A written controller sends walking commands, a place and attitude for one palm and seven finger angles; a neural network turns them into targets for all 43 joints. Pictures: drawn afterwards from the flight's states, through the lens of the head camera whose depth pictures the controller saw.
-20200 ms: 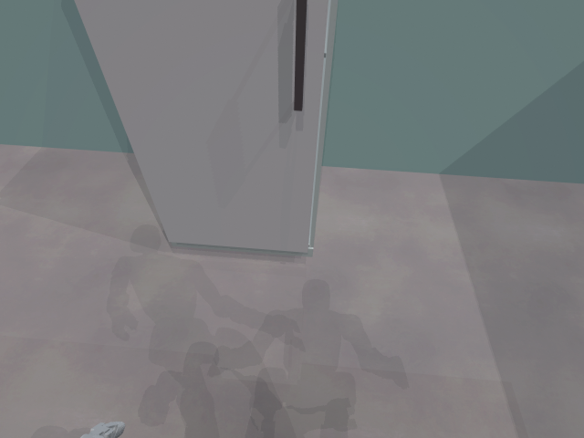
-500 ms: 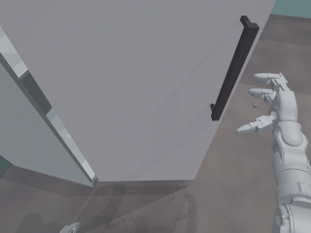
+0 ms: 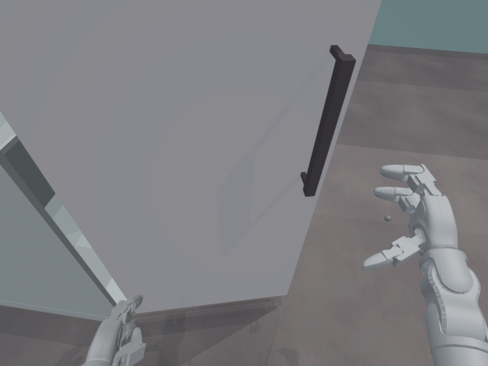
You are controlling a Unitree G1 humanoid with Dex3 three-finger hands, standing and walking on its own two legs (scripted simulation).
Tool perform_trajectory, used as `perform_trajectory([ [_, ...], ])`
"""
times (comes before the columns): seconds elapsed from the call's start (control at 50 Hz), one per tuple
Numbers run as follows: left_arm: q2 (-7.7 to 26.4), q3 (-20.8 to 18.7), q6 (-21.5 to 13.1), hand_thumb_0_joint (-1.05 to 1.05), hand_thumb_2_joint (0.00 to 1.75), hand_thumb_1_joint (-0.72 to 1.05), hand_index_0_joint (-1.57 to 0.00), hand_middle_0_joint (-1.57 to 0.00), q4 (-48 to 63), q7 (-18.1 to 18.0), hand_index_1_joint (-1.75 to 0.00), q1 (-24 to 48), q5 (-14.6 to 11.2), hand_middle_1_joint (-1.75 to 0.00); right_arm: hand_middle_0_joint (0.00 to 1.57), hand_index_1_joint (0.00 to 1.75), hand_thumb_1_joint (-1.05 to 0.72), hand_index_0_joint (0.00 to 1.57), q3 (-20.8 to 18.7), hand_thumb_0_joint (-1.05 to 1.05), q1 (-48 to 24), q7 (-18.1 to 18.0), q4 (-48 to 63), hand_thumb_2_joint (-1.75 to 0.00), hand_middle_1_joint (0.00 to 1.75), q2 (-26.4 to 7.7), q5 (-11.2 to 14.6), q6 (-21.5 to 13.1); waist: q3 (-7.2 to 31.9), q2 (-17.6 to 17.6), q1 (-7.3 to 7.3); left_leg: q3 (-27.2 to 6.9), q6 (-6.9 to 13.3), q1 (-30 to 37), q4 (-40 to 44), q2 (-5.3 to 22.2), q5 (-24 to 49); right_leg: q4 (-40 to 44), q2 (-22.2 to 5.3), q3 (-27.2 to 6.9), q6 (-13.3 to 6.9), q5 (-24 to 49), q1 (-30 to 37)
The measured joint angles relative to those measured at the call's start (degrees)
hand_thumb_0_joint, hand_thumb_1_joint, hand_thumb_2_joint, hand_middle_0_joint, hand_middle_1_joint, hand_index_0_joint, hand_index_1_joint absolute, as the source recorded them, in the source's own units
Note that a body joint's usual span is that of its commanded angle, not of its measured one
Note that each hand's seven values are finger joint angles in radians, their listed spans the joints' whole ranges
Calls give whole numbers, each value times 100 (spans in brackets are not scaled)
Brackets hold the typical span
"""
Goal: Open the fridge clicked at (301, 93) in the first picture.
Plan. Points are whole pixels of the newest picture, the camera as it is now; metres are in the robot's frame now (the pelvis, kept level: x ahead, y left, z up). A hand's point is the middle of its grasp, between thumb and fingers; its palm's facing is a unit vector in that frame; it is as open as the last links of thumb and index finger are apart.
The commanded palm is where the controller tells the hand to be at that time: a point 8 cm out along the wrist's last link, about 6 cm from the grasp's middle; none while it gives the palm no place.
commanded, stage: slip the hand off the handle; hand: right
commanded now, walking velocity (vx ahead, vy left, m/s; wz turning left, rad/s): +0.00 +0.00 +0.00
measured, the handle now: (320, 131) +0.48 -0.12 +0.15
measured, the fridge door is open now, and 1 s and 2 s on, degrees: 75 75 75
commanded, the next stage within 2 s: draw the hand back to the body in 0.04 s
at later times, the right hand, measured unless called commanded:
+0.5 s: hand (408, 235) +0.27 -0.21 +0.14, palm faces +0.04 +1.00 -0.02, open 14.7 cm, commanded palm +0.23 -0.26 +0.15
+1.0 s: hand (458, 267) +0.22 -0.25 +0.15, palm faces +0.42 +0.86 -0.30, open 12.4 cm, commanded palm +0.17 -0.28 +0.17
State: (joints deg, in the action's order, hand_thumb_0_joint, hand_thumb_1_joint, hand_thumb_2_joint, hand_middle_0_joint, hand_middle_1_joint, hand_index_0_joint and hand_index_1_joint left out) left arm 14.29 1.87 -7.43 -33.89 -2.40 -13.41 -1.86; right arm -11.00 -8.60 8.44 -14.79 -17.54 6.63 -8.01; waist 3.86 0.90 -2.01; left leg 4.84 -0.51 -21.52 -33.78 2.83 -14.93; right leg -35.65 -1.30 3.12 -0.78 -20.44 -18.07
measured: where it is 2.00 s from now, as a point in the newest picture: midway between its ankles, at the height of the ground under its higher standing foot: outside the picture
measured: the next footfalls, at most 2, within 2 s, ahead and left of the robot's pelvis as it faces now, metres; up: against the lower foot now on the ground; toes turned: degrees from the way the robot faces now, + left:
none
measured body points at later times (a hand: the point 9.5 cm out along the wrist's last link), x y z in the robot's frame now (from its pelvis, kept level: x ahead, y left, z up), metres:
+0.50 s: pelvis +0.00 +0.02 +0.01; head -0.03 +0.03 +0.45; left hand +0.17 +0.24 -0.06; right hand +0.26 -0.26 +0.15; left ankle +0.03 +0.13 -0.73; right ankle -0.02 -0.11 -0.73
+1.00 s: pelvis -0.01 +0.01 +0.01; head -0.03 +0.02 +0.46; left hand +0.17 +0.23 -0.07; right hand +0.19 -0.29 +0.17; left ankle +0.03 +0.13 -0.73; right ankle -0.02 -0.11 -0.73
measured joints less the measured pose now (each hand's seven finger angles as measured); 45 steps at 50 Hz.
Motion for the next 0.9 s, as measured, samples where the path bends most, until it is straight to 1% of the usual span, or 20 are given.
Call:
perform_trajectory([
  [0.1, -25, 35, -119, 1, 89, 90, -21, -20, 32, -29, -30, 60, 31, -30, 25, 115, 55, 25, 70, -2, 453, 39, 563, -20, 115, 60, 34, 46, -20, 34, -67, 40, 23, 92, -5, -8, -22, 7, -11, -41, 29, 1, 83],
  [0.18, -50, 90, -161, 1, 89, 90, -21, -20, -50, -91, -30, 79, 38, -30, 26, 115, 55, 25, 86, -2, 500, 52, 655, -20, 115, 43, 56, 105, -59, 30, -92, 90, 46, 139, -21, -7, -37, 7, -13, -93, 51, 17, 116],
  [0.2, -43, 123, -182, 1, 89, 90, -21, -20, -92, -131, -30, 84, 6, -30, 26, 115, 55, 25, 42, -2, 441, 184, 594, -20, 115, 64, 307, 193, -89, 37, -92, 107, 55, 183, -6, -9, -33, 18, -14, -110, 56, 26, 150],
  [0.22, -30, 166, -206, 2, 89, 90, -21, -20, -143, -188, -30, 85, -33, -30, 25, 115, 55, 25, -29, -2, 357, 387, 504, -20, 115, 96, 589, 351, -120, 45, -97, 122, 64, 250, 26, -12, -23, 46, -15, -125, 60, 40, 209],
  [0.24, -19, 206, -230, 2, 89, 90, -21, -20, -184, -247, -30, 77, -61, -30, 25, 115, 55, 25, -99, -2, 283, 585, 432, -20, 115, 108, 788, 540, -131, 53, -100, 131, 70, 314, 64, -16, -11, 85, -16, -133, 63, 56, 271],
  [0.26, -13, 237, -257, 2, 89, 90, -21, -20, -204, -296, -30, 59, -74, -30, 25, 115, 55, 25, -153, -2, 238, 738, 395, -20, 115, 90, 890, 715, -126, 60, -98, 132, 74, 369, 100, -19, 2, 130, -16, -133, 66, 74, 332],
  [0.3, -10, 261, -326, 2, 89, 90, -21, -20, -187, -342, -30, 8, -81, -30, 25, 115, 55, 25, -204, -2, 235, 884, 433, -20, 115, 7, 920, 936, -102, 81, -76, 122, 78, 456, 161, -27, 24, 220, -19, -119, 75, 108, 438],
  [0.36, -6, 251, -429, 2, 89, 90, -21, -20, -122, -314, -30, -61, -79, -30, 25, 115, 55, 25, -306, -2, 345, 909, 585, -20, 115, -79, 970, 1019, -67, 114, -33, 91, 84, 531, 223, -41, 51, 323, -26, -86, 89, 146, 547],
  [0.42, 15, 232, -472, 2, 89, 90, -21, -20, -80, -267, -30, -113, -91, -30, 25, 115, 55, 25, -456, -2, 508, 920, 757, -20, 115, -89, 1052, 1087, -43, 124, -22, 61, 93, 557, 252, -57, 71, 385, -37, -54, 98, 175, 602],
  [0.54, 92, 180, -498, 2, 89, 90, -21, -20, -51, -264, -30, -173, -103, -30, 25, 115, 55, 25, -663, -2, 960, 957, 1197, -20, 115, -117, 1077, 1333, -63, 116, -70, 41, 110, 627, 286, -86, 103, 428, -62, -33, 112, 206, 687],
  [0.68, 137, 160, -652, 2, 89, 90, -21, -20, -108, -363, -30, -136, -129, -30, 25, 113, 52, 25, -702, -2, 1220, 966, 1623, -21, 113, -138, 1105, 1347, -158, 117, -154, 98, 118, 780, 357, -95, 152, 425, -71, -91, 118, 237, 781],
  [0.7, 125, 143, -673, 2, 89, 90, -21, -20, -130, -357, -30, -111, -69, -30, 25, 112, 51, 25, -642, -2, 1264, 770, 1720, -22, 112, -165, 925, 1292, -177, 121, -155, 106, 115, 813, 390, -97, 167, 442, -71, -100, 117, 249, 804],
  [0.74, 78, 115, -684, 2, 89, 90, -21, -20, -200, -319, -30, -24, 61, -30, 25, 110, 47, 25, -533, -2, 1395, 140, 1903, -24, 110, -222, 554, 1073, -232, 112, -124, 123, 109, 874, 499, -101, 228, 520, -69, -115, 116, 302, 843],
  [0.78, 27, 95, -625, 2, 89, 90, -21, -20, -238, -286, -30, 54, 121, -30, 25, 107, 42, 25, -487, -2, 1551, -404, 2049, -26, 107, -216, 283, 873, -320, 88, -110, 116, 105, 926, 604, -103, 299, 622, -63, -106, 110, 367, 897],
  [0.8, 8, 85, -591, 2, 89, 90, -21, -20, -250, -275, -30, 75, 141, -30, 25, 105, 39, 24, -465, -2, 1634, -616, 2115, -28, 105, -191, 173, 796, -364, 82, -114, 107, 102, 956, 652, -101, 329, 678, -56, -96, 106, 398, 933],
  [0.84, -20, 71, -533, 2, 89, 90, -21, -20, -288, -260, -30, 84, 181, -30, 25, 102, 33, 24, -408, -2, 1815, -930, 2247, -30, 102, -131, 0, 668, -424, 78, -137, 87, 92, 1021, 743, -90, 377, 793, -37, -74, 93, 450, 1014],
  [0.9, -55, 57, -451, 2, 89, 90, -21, -20, -365, -253, -30, 50, 229, -30, 24, 96, 23, 24, -326, -1, 2067, -1205, 2424, -35, 96, -59, -179, 532, -463, 87, -181, 65, 67, 1136, 850, -61, 409, 952, 2, -51, 70, 503, 1157],
])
